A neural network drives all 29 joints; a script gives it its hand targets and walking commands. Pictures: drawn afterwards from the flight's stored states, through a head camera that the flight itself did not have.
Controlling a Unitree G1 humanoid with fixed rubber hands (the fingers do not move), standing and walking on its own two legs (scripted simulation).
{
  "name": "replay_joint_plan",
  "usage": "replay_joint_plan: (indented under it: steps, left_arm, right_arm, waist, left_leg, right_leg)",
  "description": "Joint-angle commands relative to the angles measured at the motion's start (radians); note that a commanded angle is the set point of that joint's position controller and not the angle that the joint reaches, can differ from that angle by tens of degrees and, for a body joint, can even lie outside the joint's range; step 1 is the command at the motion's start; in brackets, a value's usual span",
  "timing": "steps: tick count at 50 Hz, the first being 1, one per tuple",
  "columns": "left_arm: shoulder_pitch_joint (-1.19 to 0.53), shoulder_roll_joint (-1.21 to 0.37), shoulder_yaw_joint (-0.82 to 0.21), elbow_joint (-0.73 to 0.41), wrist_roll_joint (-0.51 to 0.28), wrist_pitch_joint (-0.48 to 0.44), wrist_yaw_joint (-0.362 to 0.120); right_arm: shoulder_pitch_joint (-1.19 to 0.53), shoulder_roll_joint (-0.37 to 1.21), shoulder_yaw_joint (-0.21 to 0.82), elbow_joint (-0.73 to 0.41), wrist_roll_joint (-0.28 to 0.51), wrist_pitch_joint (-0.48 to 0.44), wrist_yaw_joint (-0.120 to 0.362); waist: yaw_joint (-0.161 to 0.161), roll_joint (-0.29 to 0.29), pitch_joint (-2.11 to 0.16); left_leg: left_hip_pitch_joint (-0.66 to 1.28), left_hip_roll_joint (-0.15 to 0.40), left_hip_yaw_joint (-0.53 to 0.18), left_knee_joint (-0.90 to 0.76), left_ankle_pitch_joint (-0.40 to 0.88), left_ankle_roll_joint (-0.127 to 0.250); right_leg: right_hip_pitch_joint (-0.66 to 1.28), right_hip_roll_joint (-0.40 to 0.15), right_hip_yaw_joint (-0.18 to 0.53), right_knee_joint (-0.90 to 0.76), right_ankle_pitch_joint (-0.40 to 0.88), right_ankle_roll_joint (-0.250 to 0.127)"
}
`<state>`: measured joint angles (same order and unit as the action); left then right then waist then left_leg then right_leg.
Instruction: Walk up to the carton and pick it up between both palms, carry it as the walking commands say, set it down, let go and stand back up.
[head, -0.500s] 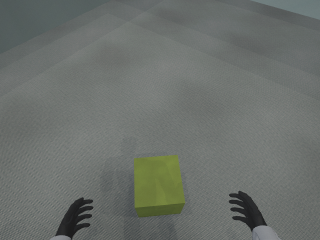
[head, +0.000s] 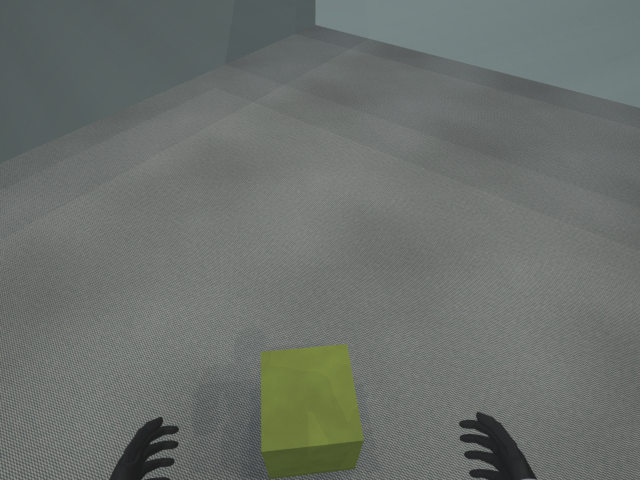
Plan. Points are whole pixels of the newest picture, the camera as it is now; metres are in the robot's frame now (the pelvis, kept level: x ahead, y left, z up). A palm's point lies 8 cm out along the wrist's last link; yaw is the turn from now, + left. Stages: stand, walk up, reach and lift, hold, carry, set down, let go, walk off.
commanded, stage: stand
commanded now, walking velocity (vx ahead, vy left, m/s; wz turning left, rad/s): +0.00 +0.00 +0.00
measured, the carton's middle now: (308, 411) +0.45 +0.02 -0.64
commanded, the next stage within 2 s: none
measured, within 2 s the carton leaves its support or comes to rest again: neither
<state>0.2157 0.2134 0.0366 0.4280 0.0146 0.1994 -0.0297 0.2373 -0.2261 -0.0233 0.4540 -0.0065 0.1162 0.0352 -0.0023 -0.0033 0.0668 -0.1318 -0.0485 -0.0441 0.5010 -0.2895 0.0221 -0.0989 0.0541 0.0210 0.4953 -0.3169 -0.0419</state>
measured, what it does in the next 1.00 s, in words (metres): stands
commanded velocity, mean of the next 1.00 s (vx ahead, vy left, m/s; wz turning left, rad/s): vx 0.00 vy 0.00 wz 0.00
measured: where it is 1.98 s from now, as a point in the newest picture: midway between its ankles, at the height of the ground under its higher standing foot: outside the picture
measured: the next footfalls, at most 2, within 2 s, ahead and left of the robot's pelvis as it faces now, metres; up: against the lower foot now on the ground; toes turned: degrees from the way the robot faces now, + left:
none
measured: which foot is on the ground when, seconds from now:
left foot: down 0.00-1.00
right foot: down 0.00-1.00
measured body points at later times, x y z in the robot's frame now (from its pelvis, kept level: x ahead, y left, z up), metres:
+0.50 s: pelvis +0.02 +0.01 +0.00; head +0.02 +0.02 +0.45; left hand +0.16 +0.30 -0.10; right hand +0.15 -0.29 -0.09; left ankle -0.01 +0.11 -0.74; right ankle -0.03 -0.09 -0.74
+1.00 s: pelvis +0.01 +0.02 +0.01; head +0.00 +0.03 +0.46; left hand +0.13 +0.32 -0.10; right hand +0.11 -0.29 -0.09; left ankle -0.01 +0.11 -0.74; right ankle -0.03 -0.09 -0.74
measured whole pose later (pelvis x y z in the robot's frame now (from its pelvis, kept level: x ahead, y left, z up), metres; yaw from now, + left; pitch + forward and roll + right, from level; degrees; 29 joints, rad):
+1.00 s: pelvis +0.01 +0.02 +0.01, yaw -1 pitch -2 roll +0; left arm 0.15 0.37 0.02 0.93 0.02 0.00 0.02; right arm 0.14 -0.36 -0.02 0.95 -0.02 -0.01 -0.02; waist 0.00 -0.02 0.01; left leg -0.10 -0.06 -0.02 0.36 -0.22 0.05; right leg -0.07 0.03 0.05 0.35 -0.24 -0.01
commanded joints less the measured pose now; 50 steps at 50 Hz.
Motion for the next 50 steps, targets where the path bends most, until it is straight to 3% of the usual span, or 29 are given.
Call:
replay_joint_plan:
  steps: [1, 2, 4, 9, 17, 29, 50]
  left_arm:
    - [-0.056, 0.235, 0.06, 0.028, 0.03, -0.102, 0.047]
    - [-0.07, 0.228, 0.054, 0.041, 0.035, -0.13, 0.046]
    - [-0.087, 0.218, 0.052, 0.067, 0.033, -0.164, 0.04]
    - [-0.067, 0.23, 0.047, 0.154, 0.022, -0.192, 0.036]
    - [-0.057, 0.272, 0.033, 0.258, 0.019, -0.204, 0.053]
    - [-0.077, 0.289, 0.019, 0.35, 0.015, -0.211, 0.06]
    - [-0.101, 0.312, 0.01, 0.465, 0.01, -0.216, 0.054]
  right_arm:
    - [-0.048, -0.191, -0.062, 0.034, -0.044, -0.058, -0.049]
    - [-0.052, -0.195, -0.062, 0.054, -0.048, -0.071, -0.051]
    - [-0.056, -0.193, -0.057, 0.089, -0.046, -0.093, -0.05]
    - [-0.083, -0.212, -0.056, 0.152, -0.032, -0.118, -0.047]
    - [-0.084, -0.257, -0.049, 0.24, -0.027, -0.123, -0.059]
    - [-0.113, -0.28, -0.039, 0.331, -0.02, -0.13, -0.062]
    - [-0.137, -0.305, -0.026, 0.454, -0.016, -0.138, -0.059]
  waist:
    - [0.012, -0.057, -0.004]
    - [0.001, -0.04, -0.003]
    - [-0.005, -0.021, -0.02]
    - [0.009, 0.011, -0.114]
    - [0.001, 0.016, -0.14]
    - [-0.001, 0.008, -0.124]
    - [-0.001, 0.004, -0.075]
  left_leg:
    - [-0.101, 0.074, -0.056, -0.062, 0.004, -0.028]
    - [-0.101, 0.072, -0.059, -0.058, -0.039, -0.024]
    - [-0.101, 0.087, -0.074, -0.066, -0.03, -0.018]
    - [-0.06, 0.109, -0.085, -0.065, 0.214, -0.014]
    - [0.002, 0.128, -0.092, -0.068, 0.368, -0.01]
    - [0.034, 0.138, -0.099, -0.104, 0.414, -0.007]
    - [0.035, 0.146, -0.116, -0.194, 0.278, 0.002]
  right_leg:
    - [-0.148, -0.101, 0.102, -0.134, -0.037, 0.047]
    - [-0.18, -0.114, 0.132, -0.157, -0.107, 0.036]
    - [-0.182, -0.118, 0.146, -0.157, -0.102, 0.024]
    - [-0.057, -0.112, 0.118, -0.099, 0.239, 0.038]
    - [-0.024, -0.119, 0.114, -0.084, 0.374, 0.036]
    - [-0.01, -0.13, 0.116, -0.106, 0.385, 0.034]
    - [-0.003, -0.146, 0.134, -0.19, 0.265, 0.029]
